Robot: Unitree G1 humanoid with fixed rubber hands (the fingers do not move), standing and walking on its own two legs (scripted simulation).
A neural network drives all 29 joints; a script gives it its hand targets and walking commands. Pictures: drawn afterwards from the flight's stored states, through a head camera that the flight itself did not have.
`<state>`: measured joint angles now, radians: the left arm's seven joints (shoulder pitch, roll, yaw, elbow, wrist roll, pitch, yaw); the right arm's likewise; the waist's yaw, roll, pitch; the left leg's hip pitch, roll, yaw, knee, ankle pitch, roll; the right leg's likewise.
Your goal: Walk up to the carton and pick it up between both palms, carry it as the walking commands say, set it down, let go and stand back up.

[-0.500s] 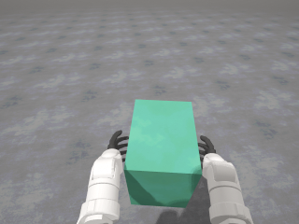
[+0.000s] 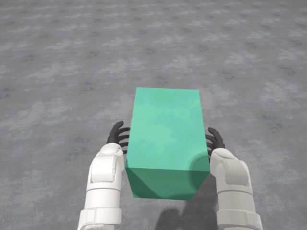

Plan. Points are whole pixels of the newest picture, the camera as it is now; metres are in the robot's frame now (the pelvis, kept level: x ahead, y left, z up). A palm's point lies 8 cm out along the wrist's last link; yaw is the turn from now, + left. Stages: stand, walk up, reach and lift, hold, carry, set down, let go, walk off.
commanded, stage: carry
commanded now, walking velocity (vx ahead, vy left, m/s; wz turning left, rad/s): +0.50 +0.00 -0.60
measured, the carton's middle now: (164, 146) +0.38 +0.00 +0.03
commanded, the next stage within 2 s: none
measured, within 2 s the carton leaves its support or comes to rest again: neither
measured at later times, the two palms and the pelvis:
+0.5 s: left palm (176, 96) +0.54 -0.04 +0.10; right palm (258, 117) +0.46 -0.30 +0.08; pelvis +0.23 -0.09 -0.02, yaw -16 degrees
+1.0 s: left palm (218, 60) +0.78 -0.23 +0.12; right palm (288, 77) +0.64 -0.46 +0.12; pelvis +0.47 -0.21 +0.00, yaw -33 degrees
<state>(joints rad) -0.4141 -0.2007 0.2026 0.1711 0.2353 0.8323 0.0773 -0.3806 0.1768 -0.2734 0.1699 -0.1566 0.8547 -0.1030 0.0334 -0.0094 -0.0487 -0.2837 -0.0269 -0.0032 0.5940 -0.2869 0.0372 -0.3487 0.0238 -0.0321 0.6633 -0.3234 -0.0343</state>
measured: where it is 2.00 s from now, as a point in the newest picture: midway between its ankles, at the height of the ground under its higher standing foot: (245, 165)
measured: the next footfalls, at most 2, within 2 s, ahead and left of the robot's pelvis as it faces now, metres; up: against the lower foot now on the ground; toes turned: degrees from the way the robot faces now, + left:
right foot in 0.42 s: +0.33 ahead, -0.23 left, +0.00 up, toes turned -17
left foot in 0.70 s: +0.46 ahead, -0.05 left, +0.00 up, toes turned -14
